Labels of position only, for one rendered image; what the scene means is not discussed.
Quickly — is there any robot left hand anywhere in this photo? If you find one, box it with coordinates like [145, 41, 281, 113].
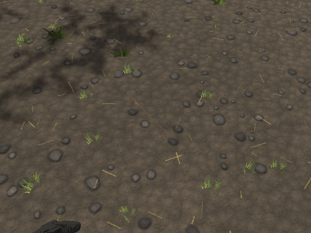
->
[32, 219, 81, 233]

